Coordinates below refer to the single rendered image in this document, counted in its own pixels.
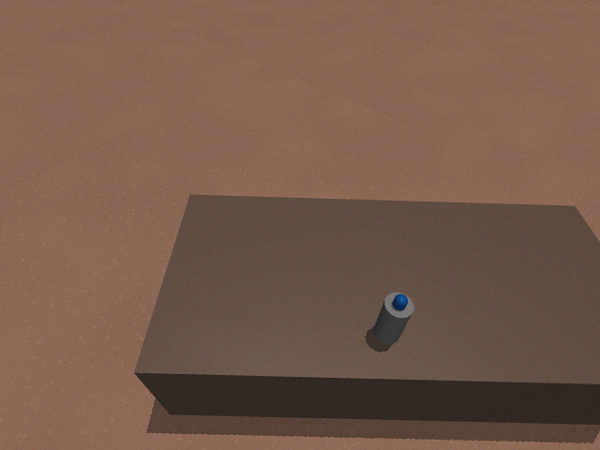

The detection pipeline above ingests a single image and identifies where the bottle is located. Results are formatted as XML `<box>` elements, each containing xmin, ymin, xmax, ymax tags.
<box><xmin>374</xmin><ymin>292</ymin><xmax>413</xmax><ymax>344</ymax></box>

